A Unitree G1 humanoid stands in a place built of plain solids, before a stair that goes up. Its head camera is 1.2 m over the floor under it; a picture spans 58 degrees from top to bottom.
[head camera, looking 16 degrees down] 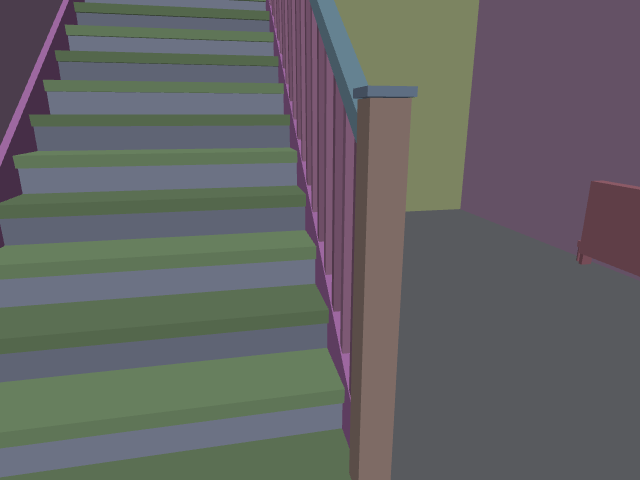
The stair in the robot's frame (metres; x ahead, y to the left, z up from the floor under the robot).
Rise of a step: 0.17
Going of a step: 0.24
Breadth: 1.25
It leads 12 degrees to the left of straight ahead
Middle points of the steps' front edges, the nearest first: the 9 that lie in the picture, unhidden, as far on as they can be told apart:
1.10 0.53 0.34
1.33 0.58 0.51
1.56 0.63 0.69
1.80 0.67 0.86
2.03 0.72 1.03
2.27 0.77 1.21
2.50 0.82 1.38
2.74 0.87 1.55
2.97 0.92 1.73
